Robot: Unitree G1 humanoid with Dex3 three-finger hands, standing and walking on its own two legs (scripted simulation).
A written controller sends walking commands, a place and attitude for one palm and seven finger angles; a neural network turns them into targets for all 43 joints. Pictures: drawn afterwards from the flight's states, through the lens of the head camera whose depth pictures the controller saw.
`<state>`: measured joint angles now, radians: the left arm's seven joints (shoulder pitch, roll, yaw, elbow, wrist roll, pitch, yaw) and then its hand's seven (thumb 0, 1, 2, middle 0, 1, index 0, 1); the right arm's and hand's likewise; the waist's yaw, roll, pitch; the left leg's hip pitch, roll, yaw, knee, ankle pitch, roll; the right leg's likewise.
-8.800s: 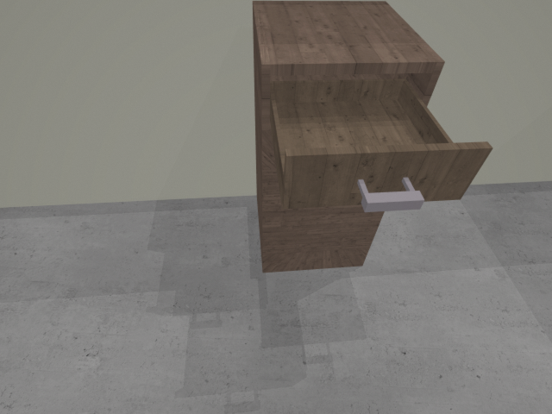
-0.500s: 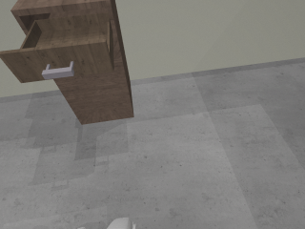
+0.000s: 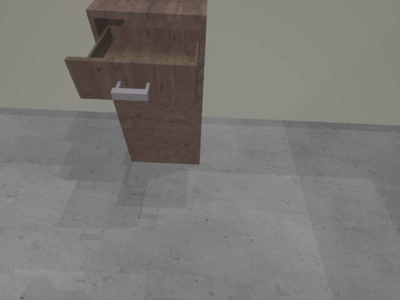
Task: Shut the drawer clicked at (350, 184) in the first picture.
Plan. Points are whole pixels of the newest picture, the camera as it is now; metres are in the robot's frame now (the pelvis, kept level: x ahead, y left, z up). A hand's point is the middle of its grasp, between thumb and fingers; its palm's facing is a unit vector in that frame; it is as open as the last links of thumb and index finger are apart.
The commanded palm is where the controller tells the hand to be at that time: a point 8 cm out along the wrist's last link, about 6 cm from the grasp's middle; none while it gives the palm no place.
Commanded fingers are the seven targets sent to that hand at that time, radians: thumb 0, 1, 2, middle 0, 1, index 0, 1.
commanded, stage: take the last steps up to it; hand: left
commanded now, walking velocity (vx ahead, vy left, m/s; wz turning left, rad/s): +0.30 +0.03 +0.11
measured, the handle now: (132, 89) +0.67 +0.26 +0.02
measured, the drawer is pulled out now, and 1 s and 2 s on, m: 0.29 0.29 0.29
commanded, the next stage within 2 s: come to a stop and stand still in 0.90 s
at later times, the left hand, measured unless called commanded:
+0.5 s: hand out of the picture +0.01 +0.12 -0.16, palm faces +0.21 -0.97 -0.16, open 7.4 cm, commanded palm none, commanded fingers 0.00 0.90 0.90 -0.20 -0.30 -0.20 -0.30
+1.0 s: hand (130, 193) +0.41 +0.23 -0.16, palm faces +0.08 -0.98 -0.20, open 7.4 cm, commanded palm none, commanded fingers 0.00 0.90 0.90 -0.20 -0.30 -0.20 -0.30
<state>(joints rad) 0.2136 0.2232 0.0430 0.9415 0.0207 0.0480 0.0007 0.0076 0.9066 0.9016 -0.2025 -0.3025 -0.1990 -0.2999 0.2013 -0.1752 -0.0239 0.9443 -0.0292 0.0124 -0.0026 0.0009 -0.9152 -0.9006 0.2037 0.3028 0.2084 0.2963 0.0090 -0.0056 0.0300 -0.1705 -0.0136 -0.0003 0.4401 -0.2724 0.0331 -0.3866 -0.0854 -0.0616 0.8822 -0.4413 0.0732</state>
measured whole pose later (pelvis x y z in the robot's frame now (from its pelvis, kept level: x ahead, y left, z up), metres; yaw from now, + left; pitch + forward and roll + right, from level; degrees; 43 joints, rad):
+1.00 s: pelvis +0.31 +0.04 +0.00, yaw +3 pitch -1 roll +1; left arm 0.14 0.17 0.05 0.96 0.03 0.00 0.00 0.00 0.91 0.90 -0.20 -0.30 -0.20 -0.30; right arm 0.33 -0.14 -0.03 1.08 -0.03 -0.05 -0.01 0.00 -0.92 -0.90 0.20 0.30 0.20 0.30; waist -0.02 -0.01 0.03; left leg -0.04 -0.01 0.17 0.37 -0.31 0.03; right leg -0.50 -0.11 -0.09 0.74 -0.22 0.03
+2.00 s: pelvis +0.26 +0.08 +0.00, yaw +3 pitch -1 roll +1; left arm 0.28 0.12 0.00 1.12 0.01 0.01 0.05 0.01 0.92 0.90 -0.20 -0.30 -0.20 -0.30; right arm 0.26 -0.16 -0.02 1.11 -0.01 0.01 -0.03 0.01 -0.93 -0.90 0.20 0.30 0.20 0.30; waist -0.01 0.03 0.02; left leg -0.19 -0.02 0.09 0.41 -0.20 0.03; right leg -0.14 -0.01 -0.04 0.46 -0.30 -0.02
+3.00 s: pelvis +0.28 +0.10 -0.01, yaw +4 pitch -1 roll +0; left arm 0.28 0.16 -0.01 1.06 0.01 -0.02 0.05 0.01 0.91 0.90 -0.20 -0.30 -0.20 -0.30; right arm 0.28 -0.16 0.02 1.10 -0.02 -0.02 -0.02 0.02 -0.93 -0.90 0.20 0.30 0.20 0.30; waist 0.00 0.00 0.02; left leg -0.22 -0.04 0.07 0.49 -0.27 0.06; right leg -0.14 -0.03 -0.04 0.49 -0.34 0.01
